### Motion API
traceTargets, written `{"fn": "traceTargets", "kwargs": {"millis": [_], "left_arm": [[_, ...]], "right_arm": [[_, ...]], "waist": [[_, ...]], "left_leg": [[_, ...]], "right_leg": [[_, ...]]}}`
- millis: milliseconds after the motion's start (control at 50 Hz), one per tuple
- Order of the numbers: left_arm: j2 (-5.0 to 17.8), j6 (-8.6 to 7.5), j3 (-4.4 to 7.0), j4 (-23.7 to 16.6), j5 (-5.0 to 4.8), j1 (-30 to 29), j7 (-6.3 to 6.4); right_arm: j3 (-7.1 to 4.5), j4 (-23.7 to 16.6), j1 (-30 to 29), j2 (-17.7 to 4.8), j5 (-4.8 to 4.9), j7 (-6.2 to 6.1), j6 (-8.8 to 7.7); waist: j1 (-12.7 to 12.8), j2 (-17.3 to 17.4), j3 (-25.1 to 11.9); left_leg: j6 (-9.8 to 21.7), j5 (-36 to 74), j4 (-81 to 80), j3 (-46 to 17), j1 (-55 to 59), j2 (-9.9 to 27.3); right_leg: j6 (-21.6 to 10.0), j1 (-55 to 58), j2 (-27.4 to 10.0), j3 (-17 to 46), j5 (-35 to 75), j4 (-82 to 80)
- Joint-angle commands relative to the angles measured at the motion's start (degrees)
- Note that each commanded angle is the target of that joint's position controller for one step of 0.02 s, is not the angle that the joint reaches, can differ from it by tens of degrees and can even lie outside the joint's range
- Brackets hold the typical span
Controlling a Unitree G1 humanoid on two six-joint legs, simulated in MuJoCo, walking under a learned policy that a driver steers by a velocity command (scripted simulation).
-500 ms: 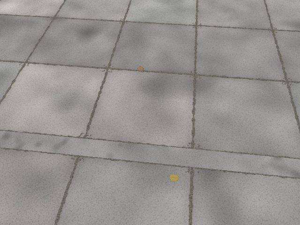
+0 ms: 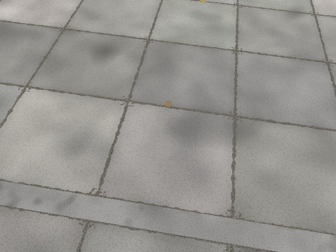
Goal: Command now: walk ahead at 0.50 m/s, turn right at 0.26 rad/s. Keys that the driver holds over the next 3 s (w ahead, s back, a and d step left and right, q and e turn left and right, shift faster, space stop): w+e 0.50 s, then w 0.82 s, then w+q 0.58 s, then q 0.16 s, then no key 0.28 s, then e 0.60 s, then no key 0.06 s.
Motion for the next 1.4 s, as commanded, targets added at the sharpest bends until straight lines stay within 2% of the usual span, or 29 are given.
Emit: {"fn": "traceTargets", "kwargs": {"millis": [20, 100, 180, 300, 360, 400, 420, 440, 460, 480, 500, 520, 540, 600, 700, 780, 840, 880, 900, 920, 940, 960, 980, 1020, 1040, 1120, 1260, 1340, 1400], "left_arm": [[3.6, 0.75, 1.44, -3.2, 0.05, 1.2, 0.34], [2.6, 1.27, 1.67, -4.6, 0.31, -2.8, 0.48], [1.2, 0.76, 1.07, -6.5, 0.57, -9.3, -0.86], [0.3, 0.76, 0.37, -12.3, 0.45, -18.8, -3.08], [2.6, 1.11, 1.57, -13.4, 0.47, -15.5, -3.66], [7.6, 1.39, 4.48, -10.2, 0.31, -0.7, -2.78], [13.0, 2.09, 6.20, -8.6, 0.33, 7.1, -1.32], [16.3, 1.58, 6.27, -10.3, -0.04, 3.5, -1.22], [11.3, 1.14, 4.83, -10.7, 0.42, 5.0, -1.41], [8.9, 0.61, 4.12, -10.5, 0.85, 3.4, -1.37], [7.8, 0.25, 3.74, -10.6, 0.72, -0.1, -1.47], [5.3, 0.11, 3.00, -11.3, 0.92, -3.7, -1.26], [4.4, 0.07, 2.53, -12.1, 1.61, -5.5, -1.01], [5.4, -0.56, 2.60, -11.1, 1.46, -5.2, -0.51], [6.8, -0.41, 2.74, -8.5, 1.08, -2.0, 0.48], [7.6, -0.25, 2.83, -6.1, 0.64, 1.7, 0.35], [8.0, 0.33, 3.12, -4.6, 0.59, 2.7, 0.66], [8.5, 0.83, 3.31, -4.4, 0.65, 1.4, 0.88], [7.8, 1.07, 2.97, -4.6, 0.86, 0.7, 0.90], [5.5, 1.14, 1.92, -5.5, 1.62, 0.7, 0.97], [0.9, 0.14, 0.51, -6.0, 1.15, 8.8, 0.76], [2.6, -0.65, 0.53, -5.6, 0.70, 7.4, 0.50], [6.9, -1.04, 1.65, -6.8, -0.40, 1.9, 0.21], [6.4, -1.18, 1.63, -8.4, 0.57, -4.6, 0.27], [5.9, -0.87, 1.92, -8.1, 1.03, -3.8, 0.36], [3.1, 0.27, 1.47, -7.3, 1.35, -2.6, 0.68], [0.5, -0.87, 0.41, -10.3, 1.18, -15.5, -0.24], [0.8, -1.55, 0.35, -12.6, 0.70, -21.5, -1.51], [2.8, -2.31, 1.08, -12.6, 0.85, -19.3, -2.04]], "right_arm": [[-1.94, -1.1, 1.3, -5.8, -0.51, 0.09, -1.73], [-2.61, 1.6, 2.9, -7.0, -0.96, -0.70, -2.50], [-2.82, 3.2, 4.0, -8.4, -0.49, -1.55, -2.04], [-3.59, 6.6, 9.4, -10.6, 0.75, -2.13, 0.40], [-4.21, 6.2, 8.1, -12.9, 1.13, -2.89, 1.71], [-4.17, 5.6, 6.5, -13.3, 1.35, -3.51, 2.34], [-3.00, 4.2, 7.9, -10.4, -0.04, -3.47, 1.57], [-0.76, 1.4, 11.6, -3.7, -0.58, -2.32, -0.42], [-1.87, 0.7, 5.5, -9.1, 1.14, -1.19, -2.75], [-2.03, -1.2, 0.8, -9.9, 2.87, -0.76, -3.73], [-1.79, -1.2, 0.2, -8.8, 2.10, -1.07, -4.02], [-2.24, -0.3, 0.8, -9.4, 0.74, -1.43, -3.60], [-2.42, 0.2, 2.4, -9.3, 0.41, -1.30, -2.79], [-2.07, 0.7, 3.7, -7.1, -0.28, -1.36, -0.97], [-0.89, -1.6, -6.1, -4.8, -0.05, -1.03, -1.03], [-0.89, -3.2, -11.7, -5.5, 0.91, -0.06, -1.64], [-1.33, -4.1, -11.9, -6.8, 0.74, 0.66, -2.11], [-1.96, -3.1, -7.4, -8.1, 0.71, 0.69, -2.35], [-2.96, -1.1, -0.7, -9.7, 0.53, 0.39, -2.40], [-3.84, 0.5, 8.5, -12.6, -0.13, 0.04, -2.44], [-5.24, 1.9, 14.7, -17.6, -0.64, -0.02, -1.99], [-4.16, 2.9, 16.7, -13.4, 0.66, 0.43, -1.73], [-3.13, 2.2, 12.5, -10.4, 1.10, 0.25, -1.59], [-2.11, 1.1, 5.2, -8.1, 0.11, 0.16, -1.01], [-1.62, 0.9, 3.6, -6.9, -0.38, 0.19, -1.25], [-1.88, 2.2, 3.7, -8.1, 0.15, 0.00, -1.95], [-2.27, 5.7, 9.4, -10.2, 1.10, -1.11, -0.77], [-2.42, 8.0, 13.2, -10.5, 1.43, -1.31, 0.50], [-2.97, 8.6, 12.7, -11.8, 1.69, -1.87, 1.49]], "waist": [[-0.5, 8.9, -1.3], [-0.7, 5.6, 0.5], [-2.9, 4.8, 2.1], [-6.0, 3.9, 5.0], [-2.5, 7.2, 0.5], [6.0, 6.4, -7.7], [8.1, -2.1, -13.4], [1.7, -13.6, -19.6], [6.1, -5.5, -21.7], [5.8, -3.2, -13.9], [2.6, 2.4, -7.9], [0.5, 2.6, -5.8], [-1.2, 1.1, -4.6], [-2.4, 0.5, -3.3], [1.5, -1.2, -0.6], [3.9, -2.0, 1.3], [3.0, -2.8, 1.7], [0.1, -3.9, -0.2], [-3.3, -2.9, -4.4], [-7.1, 0.2, -12.5], [-5.5, 14.3, -21.2], [-6.9, 17.6, -22.2], [-7.0, 11.8, -12.8], [-4.5, 5.1, -2.8], [-2.6, 6.3, -1.7], [-0.8, 6.9, -0.9], [-5.2, 5.4, 1.4], [-6.8, 5.3, 3.3], [-3.9, 6.6, 2.0]], "left_leg": [[8.7, 3.2, -17.9, -13.8, 8.2, 14.9], [8.5, 14.0, -19.4, -5.5, 10.1, 14.7], [6.6, 15.8, -20.2, 1.5, 11.9, 13.5], [5.7, 23.3, -15.8, 5.0, 24.0, 17.4], [3.8, 49.9, -5.2, 7.6, 26.2, 17.3], [1.2, 53.3, 15.3, 9.6, 19.1, 14.4], [-1.2, 28.3, 33.6, 9.5, 3.3, 11.0], [-4.5, -21.4, 53.7, 1.4, -20.6, -2.4], [-3.0, -20.9, 55.9, -9.5, -26.5, 0.5], [-1.7, -16.4, 53.2, -8.9, -28.5, 2.8], [-1.6, -12.4, 47.0, -8.4, -26.5, 5.2], [-2.1, -10.2, 42.1, -7.9, -23.0, 7.3], [-2.6, -8.6, 40.4, -7.8, -19.3, 8.2], [-5.3, -4.7, 34.0, -5.8, -16.5, 8.4], [-6.2, 14.1, 13.8, -4.2, -14.8, 6.5], [-4.6, 17.3, 5.9, -4.6, -15.0, 4.9], [-2.0, 11.1, 2.7, -5.3, -16.2, 4.4], [-0.1, 7.0, 1.1, -3.5, -9.8, 2.6], [1.6, 8.0, -0.1, -1.9, -0.4, 1.2], [4.9, 10.8, 2.4, -8.1, 15.2, 7.5], [14.1, 0.7, -0.2, -32.5, 37.4, 20.5], [15.2, -11.9, -9.0, -46.5, 39.7, 22.8], [12.4, -18.0, -10.3, -40.1, 32.7, 21.6], [10.3, -10.0, -13.1, -28.1, 16.9, 17.2], [9.7, -5.2, -14.6, -24.6, 12.3, 15.4], [11.0, 7.0, -18.5, -16.2, 7.8, 13.1], [8.6, 12.7, -19.2, -7.8, 11.2, 10.7], [8.5, 13.9, -16.2, -9.7, 17.5, 13.8], [7.2, 20.5, -11.0, -12.3, 20.6, 15.3]], "right_leg": [[0.6, -10.4, -4.6, 3.3, 6.7, 1.2], [1.6, -15.2, -3.9, 5.8, 16.7, -5.6], [1.0, -13.5, -3.1, 1.9, 26.8, -18.6], [-1.8, -17.4, -2.0, -3.2, 20.1, -27.6], [-4.9, -7.8, 2.9, -8.4, 11.3, -28.0], [-8.7, 13.9, 7.0, -8.5, 13.5, -33.0], [-12.6, 32.1, -2.7, 6.9, 16.0, -33.8], [-24.4, 48.9, -16.1, 40.5, 7.6, -41.8], [-22.6, 49.2, -16.4, 42.0, 4.9, -46.4], [-20.0, 42.7, -14.3, 33.1, 8.1, -46.6], [-17.9, 33.3, -11.5, 26.4, 14.4, -47.1], [-16.6, 27.1, -9.8, 21.2, 20.2, -47.8], [-16.4, 22.2, -8.5, 18.7, 24.0, -49.2], [-16.6, 15.3, -7.2, 13.2, 31.3, -52.1], [-12.4, 13.3, -3.3, 5.9, 27.2, -52.9], [-11.8, 18.2, -6.5, 8.6, 20.4, -51.8], [-10.7, 25.0, -9.8, 11.1, 23.9, -48.3], [-9.2, 26.6, -9.5, 10.7, 34.2, -43.4], [-7.9, 25.5, -6.6, 8.5, 41.9, -35.7], [-5.9, 18.1, -3.3, 5.8, 35.8, -21.8], [-0.9, -3.9, 5.9, 1.1, 11.4, 0.5], [-0.8, -13.7, 7.0, 6.2, -12.1, 7.5], [-1.4, -18.5, 3.3, 6.5, -8.6, 10.9], [-1.5, -16.8, -1.5, 2.9, -0.1, 5.3], [-1.4, -13.5, -3.3, 3.1, 2.6, 2.2], [0.7, -11.6, -4.6, 1.4, 8.4, -4.7], [2.0, -10.4, -2.6, -1.4, 26.5, -27.5], [0.8, -11.5, -1.3, -1.3, 24.0, -33.1], [-1.0, -6.2, 0.3, -1.0, 17.8, -36.5]]}}
Next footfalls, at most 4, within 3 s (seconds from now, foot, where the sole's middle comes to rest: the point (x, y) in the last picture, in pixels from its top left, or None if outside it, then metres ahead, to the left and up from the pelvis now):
0.40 right None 0.36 -0.16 -0.78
0.92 left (183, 200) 0.71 -0.05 -0.78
1.46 right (254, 166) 0.89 -0.39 -0.78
1.98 left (207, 113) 1.22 -0.18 -0.78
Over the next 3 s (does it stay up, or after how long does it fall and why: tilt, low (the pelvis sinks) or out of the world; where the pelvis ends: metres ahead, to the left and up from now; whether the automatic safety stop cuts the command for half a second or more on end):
stays up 1.22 -0.30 0.00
